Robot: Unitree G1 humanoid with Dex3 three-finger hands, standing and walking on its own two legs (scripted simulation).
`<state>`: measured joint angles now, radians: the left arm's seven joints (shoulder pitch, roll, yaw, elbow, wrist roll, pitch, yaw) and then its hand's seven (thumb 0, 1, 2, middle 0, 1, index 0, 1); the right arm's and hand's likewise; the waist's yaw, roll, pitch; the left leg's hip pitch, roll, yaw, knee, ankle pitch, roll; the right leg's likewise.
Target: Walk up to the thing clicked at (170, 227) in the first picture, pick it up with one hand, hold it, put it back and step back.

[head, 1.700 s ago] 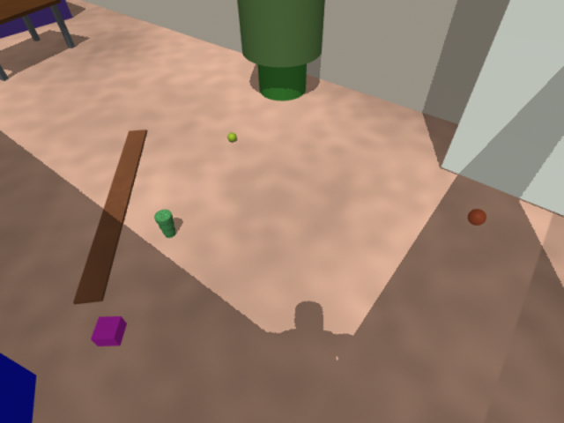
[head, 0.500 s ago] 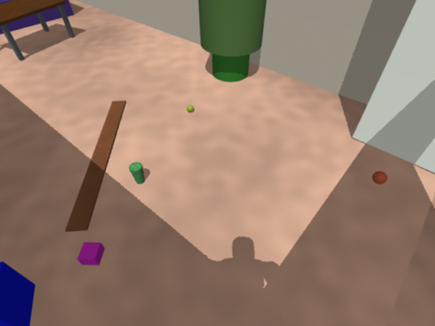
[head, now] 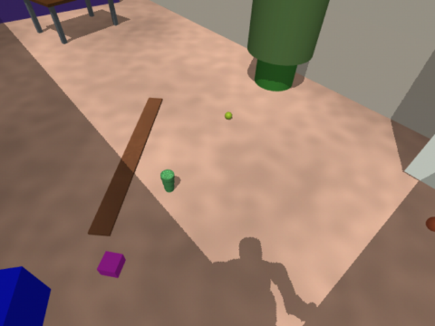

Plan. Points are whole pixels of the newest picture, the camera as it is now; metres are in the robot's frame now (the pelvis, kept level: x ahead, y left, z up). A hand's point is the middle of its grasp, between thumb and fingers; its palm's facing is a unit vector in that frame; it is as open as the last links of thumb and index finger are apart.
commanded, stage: walk up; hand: left
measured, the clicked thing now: (168, 182) +1.01 +0.27 -0.70
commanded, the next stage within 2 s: none
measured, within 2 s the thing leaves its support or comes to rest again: neither
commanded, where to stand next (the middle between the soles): +0.72 +0.03 m, yaw +7 degrees
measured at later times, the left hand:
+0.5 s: hand out of the picture +0.18 +0.26 -0.13, palm faces +0.14 -0.91 -0.38, open 7.4 cm
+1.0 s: hand (118, 206) +0.46 +0.28 -0.13, palm faces +0.06 -0.92 -0.39, open 7.4 cm
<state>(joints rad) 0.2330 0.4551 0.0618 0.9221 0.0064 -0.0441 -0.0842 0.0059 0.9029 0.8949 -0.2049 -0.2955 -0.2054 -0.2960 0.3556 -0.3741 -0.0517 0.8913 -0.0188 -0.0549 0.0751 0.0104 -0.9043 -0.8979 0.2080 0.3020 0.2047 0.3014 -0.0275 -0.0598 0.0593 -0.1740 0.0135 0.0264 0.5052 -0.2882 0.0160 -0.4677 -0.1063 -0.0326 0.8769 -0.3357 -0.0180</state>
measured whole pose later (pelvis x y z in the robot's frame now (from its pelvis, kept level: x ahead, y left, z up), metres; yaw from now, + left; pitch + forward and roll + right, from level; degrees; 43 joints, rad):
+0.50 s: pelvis +0.22 -0.02 +0.00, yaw +8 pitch -2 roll -1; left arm 0.39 0.43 0.06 0.86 0.02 -0.09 -0.06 0.00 0.90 0.89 -0.21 -0.30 -0.21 -0.30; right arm 0.23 -0.44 -0.07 0.84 -0.02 -0.03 0.09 0.01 -0.91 -0.90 0.20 0.30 0.20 0.30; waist 0.08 0.02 0.08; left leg -0.48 0.07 0.00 0.67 -0.22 0.01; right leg -0.11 -0.06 -0.18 0.46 -0.31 -0.01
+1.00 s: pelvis +0.42 -0.01 -0.01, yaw +8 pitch -2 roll +2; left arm 0.28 0.43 0.06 0.86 0.01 -0.06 -0.09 0.00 0.90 0.89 -0.21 -0.30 -0.21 -0.30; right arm 0.36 -0.43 -0.05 0.81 -0.01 -0.06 0.05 0.01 -0.90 -0.90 0.21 0.30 0.21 0.30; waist -0.02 -0.01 0.07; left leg -0.13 0.04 0.06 0.58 -0.41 -0.02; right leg -0.40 -0.08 -0.04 0.58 -0.17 -0.03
